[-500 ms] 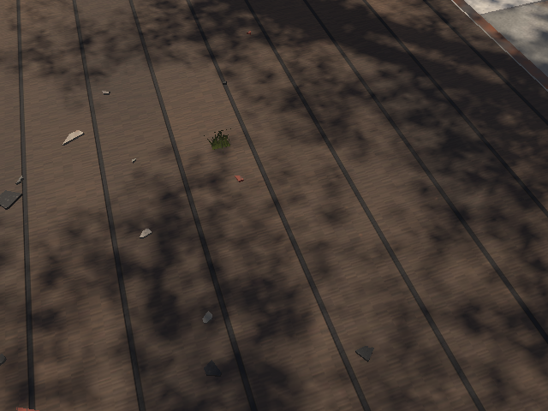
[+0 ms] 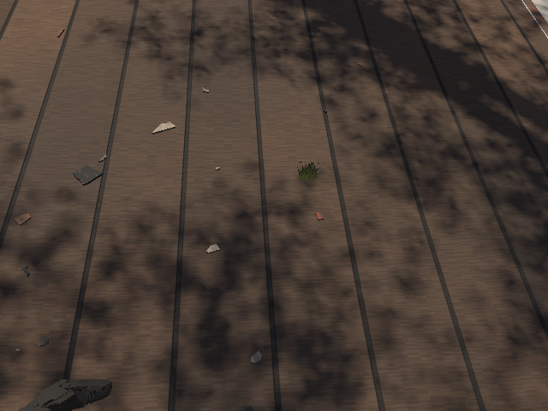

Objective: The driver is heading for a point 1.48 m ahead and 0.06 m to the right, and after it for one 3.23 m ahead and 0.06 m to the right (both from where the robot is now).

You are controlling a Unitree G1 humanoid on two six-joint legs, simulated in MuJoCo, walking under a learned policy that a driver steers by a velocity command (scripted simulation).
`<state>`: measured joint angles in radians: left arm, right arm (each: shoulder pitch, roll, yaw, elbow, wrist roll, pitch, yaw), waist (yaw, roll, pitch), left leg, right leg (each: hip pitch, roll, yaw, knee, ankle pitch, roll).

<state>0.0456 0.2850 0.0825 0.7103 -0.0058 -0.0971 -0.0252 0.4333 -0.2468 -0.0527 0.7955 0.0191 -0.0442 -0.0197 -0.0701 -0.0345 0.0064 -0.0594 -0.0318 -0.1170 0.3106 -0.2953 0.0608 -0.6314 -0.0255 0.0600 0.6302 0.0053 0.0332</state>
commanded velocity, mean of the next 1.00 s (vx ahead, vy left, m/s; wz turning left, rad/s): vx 0.49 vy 0.00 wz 0.14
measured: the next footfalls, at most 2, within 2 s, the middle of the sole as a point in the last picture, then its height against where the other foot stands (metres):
right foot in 0.16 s outside the picture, level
left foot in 0.66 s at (183, 393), level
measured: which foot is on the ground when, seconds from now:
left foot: down 0.00-0.18, up 0.20-0.64, down 0.66-1.00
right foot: up 0.00-0.14, down 0.16-0.66, up 0.68-1.00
